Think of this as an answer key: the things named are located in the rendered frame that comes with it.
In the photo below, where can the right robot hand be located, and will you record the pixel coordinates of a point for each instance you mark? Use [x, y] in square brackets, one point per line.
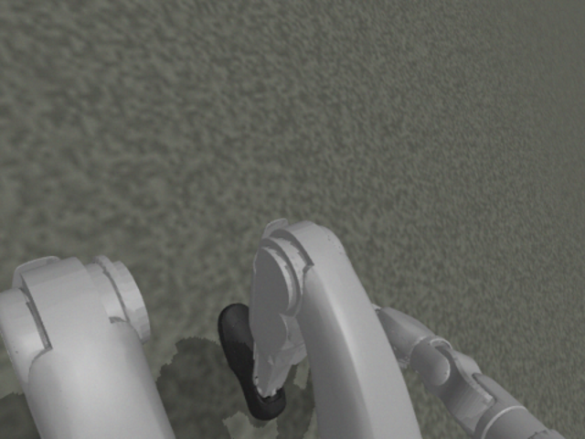
[404, 332]

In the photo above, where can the right robot foot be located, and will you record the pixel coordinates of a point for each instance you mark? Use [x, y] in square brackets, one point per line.
[238, 344]

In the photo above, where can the right robot arm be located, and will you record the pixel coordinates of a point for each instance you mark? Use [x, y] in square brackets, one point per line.
[477, 403]

